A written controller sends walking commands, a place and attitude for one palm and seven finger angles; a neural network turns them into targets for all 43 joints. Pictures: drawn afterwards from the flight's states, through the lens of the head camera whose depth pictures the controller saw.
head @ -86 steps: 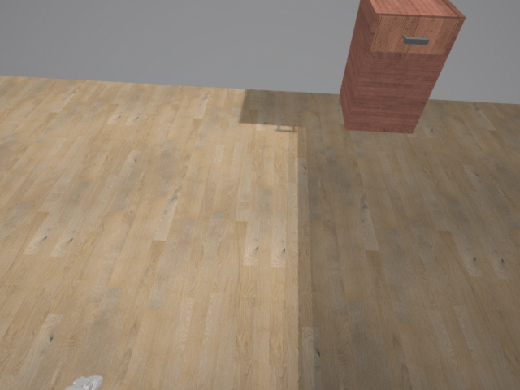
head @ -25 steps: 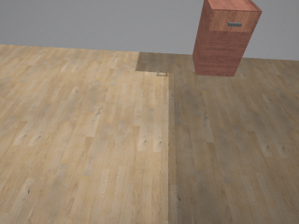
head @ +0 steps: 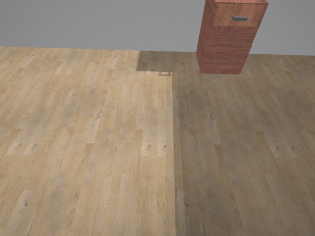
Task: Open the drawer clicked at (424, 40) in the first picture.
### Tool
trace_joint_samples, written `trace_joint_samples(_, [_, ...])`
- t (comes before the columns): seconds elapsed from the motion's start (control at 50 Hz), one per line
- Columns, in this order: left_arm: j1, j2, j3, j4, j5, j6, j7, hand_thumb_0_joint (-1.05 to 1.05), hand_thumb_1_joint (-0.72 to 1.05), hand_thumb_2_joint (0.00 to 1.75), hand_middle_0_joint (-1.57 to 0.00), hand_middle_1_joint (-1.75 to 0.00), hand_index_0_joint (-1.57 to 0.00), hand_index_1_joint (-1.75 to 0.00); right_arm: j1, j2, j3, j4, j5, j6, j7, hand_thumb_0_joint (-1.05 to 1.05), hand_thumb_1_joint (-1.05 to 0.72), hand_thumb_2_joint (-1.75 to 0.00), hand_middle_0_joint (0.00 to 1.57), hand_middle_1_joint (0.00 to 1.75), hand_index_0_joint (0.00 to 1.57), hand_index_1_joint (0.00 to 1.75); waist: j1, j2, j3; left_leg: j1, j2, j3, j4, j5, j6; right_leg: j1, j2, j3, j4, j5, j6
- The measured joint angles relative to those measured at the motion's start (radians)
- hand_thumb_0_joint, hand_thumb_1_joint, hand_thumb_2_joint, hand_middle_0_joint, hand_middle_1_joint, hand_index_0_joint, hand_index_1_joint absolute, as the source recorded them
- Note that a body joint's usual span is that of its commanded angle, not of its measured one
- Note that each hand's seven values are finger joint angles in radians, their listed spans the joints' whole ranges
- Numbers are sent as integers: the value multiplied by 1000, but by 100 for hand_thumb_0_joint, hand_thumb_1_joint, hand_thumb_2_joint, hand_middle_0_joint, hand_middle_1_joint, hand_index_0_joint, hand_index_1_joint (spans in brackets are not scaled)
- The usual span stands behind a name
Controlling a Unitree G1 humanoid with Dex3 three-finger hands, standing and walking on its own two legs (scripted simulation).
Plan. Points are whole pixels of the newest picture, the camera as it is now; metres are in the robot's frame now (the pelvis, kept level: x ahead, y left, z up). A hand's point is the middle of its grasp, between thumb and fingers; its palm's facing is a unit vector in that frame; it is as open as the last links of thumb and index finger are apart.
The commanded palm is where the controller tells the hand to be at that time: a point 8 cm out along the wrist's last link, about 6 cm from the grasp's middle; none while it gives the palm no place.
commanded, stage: walk to a spot facing it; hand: left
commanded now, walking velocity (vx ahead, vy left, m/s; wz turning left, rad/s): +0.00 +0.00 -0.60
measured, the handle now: (239, 17) +1.82 -0.57 -0.17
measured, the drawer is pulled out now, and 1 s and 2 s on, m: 0.00 0.00 0.00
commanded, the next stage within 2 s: none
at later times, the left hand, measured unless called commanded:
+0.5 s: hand out of the picture +0.05 +0.20 -0.17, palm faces -0.15 -0.97 -0.20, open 7.4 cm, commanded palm none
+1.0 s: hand (151, 175) +0.35 +0.05 -0.18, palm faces -0.60 -0.79 -0.14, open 7.4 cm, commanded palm none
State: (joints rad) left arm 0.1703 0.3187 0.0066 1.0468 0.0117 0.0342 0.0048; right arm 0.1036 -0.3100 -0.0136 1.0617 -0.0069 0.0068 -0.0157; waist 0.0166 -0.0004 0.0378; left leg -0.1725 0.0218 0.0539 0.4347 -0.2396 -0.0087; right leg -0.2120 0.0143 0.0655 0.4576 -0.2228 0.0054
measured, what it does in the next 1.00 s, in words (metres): walks ahead, turning right: left foot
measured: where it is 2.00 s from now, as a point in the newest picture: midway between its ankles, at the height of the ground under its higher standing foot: (208, 200)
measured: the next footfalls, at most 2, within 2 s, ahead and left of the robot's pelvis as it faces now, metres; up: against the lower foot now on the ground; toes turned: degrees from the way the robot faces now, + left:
left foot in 0.56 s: +0.06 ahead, +0.13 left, +0.00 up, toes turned -15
right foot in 1.06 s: +0.22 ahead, -0.20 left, +0.00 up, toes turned -41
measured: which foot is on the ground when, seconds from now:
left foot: down 0.00-0.20, up 0.22-0.54, down 0.56-1.00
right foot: down 0.00-0.56, up 0.58-1.00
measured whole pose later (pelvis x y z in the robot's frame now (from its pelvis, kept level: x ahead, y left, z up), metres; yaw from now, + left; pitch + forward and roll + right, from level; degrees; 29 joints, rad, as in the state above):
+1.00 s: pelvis +0.13 -0.02 -0.01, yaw -33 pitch +1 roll -2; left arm 0.06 0.23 0.06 0.92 0.03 0.04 -0.06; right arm 0.52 -0.14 -0.01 1.10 -0.03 -0.07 -0.03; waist -0.07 -0.02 0.09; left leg 0.13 0.10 0.30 0.34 -0.46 -0.04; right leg -0.57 -0.03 -0.14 0.74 -0.21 -0.04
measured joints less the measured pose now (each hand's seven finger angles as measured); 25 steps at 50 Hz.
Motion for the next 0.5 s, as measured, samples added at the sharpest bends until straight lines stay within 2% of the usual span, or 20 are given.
trace_joint_samples(0.12, [36, -43, 12, -58, 4, 26, -15, 0, 91, 89, -20, -30, -20, -30, 25, 57, -15, -62, -1, 17, -1, 0, -91, -90, 20, 30, 21, 30, -3, -15, 22, -62, 19, 57, 114, -59, -3, -106, 23, 48, 154, -52, -5])
trace_joint_samples(0.18, [52, -66, 21, -86, 6, 27, -23, 0, 91, 89, -20, -30, -20, -30, 36, 72, -23, -76, -3, 23, 2, 1, -91, -90, 20, 30, 21, 30, 7, -11, 42, -86, 41, 87, 195, -102, -11, -145, 16, 2, 238, -96, -11])
trace_joint_samples(0.22, [61, -89, 24, -103, 12, 17, -25, 0, 91, 89, -20, -30, -20, -30, 43, 68, -33, -82, -2, 36, 3, 1, -91, -90, 20, 30, 21, 30, 2, 21, 48, -138, 63, 64, 311, -176, -23, -161, 39, -15, 266, -106, -40])
trace_joint_samples(0.26, [73, -111, 24, -117, 10, 6, -18, 0, 91, 89, -20, -30, -20, -30, 45, 65, -37, -81, -2, 52, 4, 1, -91, -90, 20, 30, 21, 30, 9, 30, 46, -215, 36, -1, 491, -244, -28, -165, 47, -14, 249, -91, -46])
trace_joint_samples(0.32, [97, -136, 22, -119, 7, 2, -15, 0, 91, 89, -20, -30, -20, -30, 48, 60, -40, -86, -8, 47, 13, 1, -91, -90, 20, 30, 20, 30, 14, 36, 39, -275, 21, -37, 608, -193, -34, -135, 60, 7, 149, -34, -48])
trace_joint_samples(0.4, [136, -141, 27, -109, 8, -12, -20, 0, 91, 89, -20, -30, -20, -30, 58, 61, -42, -103, -10, 28, 19, 1, -91, -90, 20, 30, 20, 30, 18, 12, 5, -267, 17, -34, 536, -166, -41, -105, 61, 58, 38, 27, -47])
trace_joint_samples(0.5, [167, -121, 42, -98, 13, -15, -26, 1, 91, 89, -20, -30, -20, -30, 61, 62, -47, -129, -3, 5, 16, 1, -91, -90, 20, 30, 20, 30, 32, -14, -33, -189, 0, -40, 317, -177, -31, -95, 65, 127, -12, 50, -30])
